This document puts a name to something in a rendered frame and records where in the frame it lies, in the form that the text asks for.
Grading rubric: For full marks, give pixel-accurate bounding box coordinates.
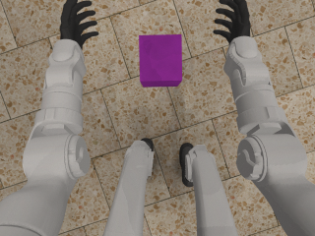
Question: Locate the left robot forearm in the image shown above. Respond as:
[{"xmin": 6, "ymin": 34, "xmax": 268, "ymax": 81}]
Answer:
[{"xmin": 23, "ymin": 38, "xmax": 87, "ymax": 177}]

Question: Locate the robot right thigh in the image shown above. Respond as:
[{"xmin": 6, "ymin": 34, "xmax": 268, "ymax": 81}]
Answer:
[{"xmin": 185, "ymin": 149, "xmax": 238, "ymax": 236}]

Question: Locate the right robot foot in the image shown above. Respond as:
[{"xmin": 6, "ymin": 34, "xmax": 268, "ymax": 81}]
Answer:
[{"xmin": 179, "ymin": 143, "xmax": 194, "ymax": 188}]

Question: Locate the left robot hand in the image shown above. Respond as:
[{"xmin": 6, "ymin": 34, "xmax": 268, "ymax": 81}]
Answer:
[{"xmin": 59, "ymin": 0, "xmax": 99, "ymax": 50}]

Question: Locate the left robot upper arm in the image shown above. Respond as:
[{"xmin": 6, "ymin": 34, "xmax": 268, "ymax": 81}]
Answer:
[{"xmin": 0, "ymin": 133, "xmax": 91, "ymax": 236}]

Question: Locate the right robot hand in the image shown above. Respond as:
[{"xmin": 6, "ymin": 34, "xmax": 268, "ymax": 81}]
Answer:
[{"xmin": 213, "ymin": 0, "xmax": 251, "ymax": 45}]

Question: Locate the right robot upper arm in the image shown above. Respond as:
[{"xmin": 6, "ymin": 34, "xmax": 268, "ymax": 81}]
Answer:
[{"xmin": 236, "ymin": 134, "xmax": 315, "ymax": 236}]

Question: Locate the carton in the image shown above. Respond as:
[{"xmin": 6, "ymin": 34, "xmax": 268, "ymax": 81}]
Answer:
[{"xmin": 139, "ymin": 34, "xmax": 182, "ymax": 88}]

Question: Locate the right robot forearm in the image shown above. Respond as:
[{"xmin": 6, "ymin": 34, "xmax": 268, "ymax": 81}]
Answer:
[{"xmin": 223, "ymin": 35, "xmax": 308, "ymax": 168}]

